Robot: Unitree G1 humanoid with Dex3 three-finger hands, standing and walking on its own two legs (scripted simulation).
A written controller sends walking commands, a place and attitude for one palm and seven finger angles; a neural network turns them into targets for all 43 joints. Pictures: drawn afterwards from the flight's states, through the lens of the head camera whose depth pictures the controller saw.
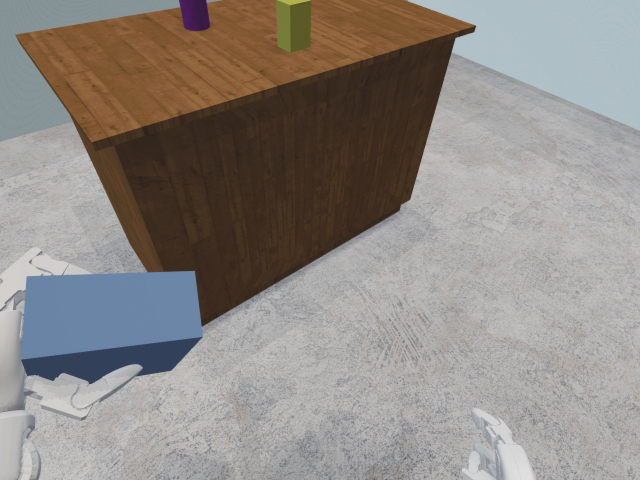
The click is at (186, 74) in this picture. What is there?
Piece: table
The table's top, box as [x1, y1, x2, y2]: [16, 0, 475, 150]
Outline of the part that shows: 16,36 25,51 94,149 97,150 474,31 475,26 405,0 311,0 310,46 290,53 277,46 275,0 221,0 207,3 210,27 201,31 191,31 183,27 179,7 16,34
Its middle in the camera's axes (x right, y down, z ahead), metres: -0.16 -0.60 +1.13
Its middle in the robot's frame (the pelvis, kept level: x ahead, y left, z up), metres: +1.25 +0.23 +0.06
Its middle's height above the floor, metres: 0.83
